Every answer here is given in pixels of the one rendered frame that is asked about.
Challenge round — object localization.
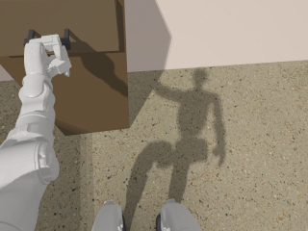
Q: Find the robot right thigh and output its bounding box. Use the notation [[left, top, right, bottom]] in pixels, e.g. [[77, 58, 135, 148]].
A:
[[160, 202, 203, 231]]

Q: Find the cabinet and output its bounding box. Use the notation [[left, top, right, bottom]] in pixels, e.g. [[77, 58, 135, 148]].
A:
[[0, 0, 130, 136]]

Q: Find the left robot forearm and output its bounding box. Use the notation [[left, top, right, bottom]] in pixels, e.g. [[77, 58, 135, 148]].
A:
[[0, 73, 56, 148]]

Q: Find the robot right shin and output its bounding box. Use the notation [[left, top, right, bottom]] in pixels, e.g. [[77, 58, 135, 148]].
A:
[[161, 198, 175, 231]]

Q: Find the drawer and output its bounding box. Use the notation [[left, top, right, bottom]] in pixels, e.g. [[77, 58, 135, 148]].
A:
[[0, 0, 119, 57]]

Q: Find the handle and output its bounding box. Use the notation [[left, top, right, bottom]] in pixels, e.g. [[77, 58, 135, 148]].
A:
[[23, 28, 71, 50]]

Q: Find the left robot hand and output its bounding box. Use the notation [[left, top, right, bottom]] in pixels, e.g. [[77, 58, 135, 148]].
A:
[[24, 34, 72, 82]]

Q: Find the robot left upper arm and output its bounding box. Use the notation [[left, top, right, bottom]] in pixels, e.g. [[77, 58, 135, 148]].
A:
[[0, 141, 60, 231]]

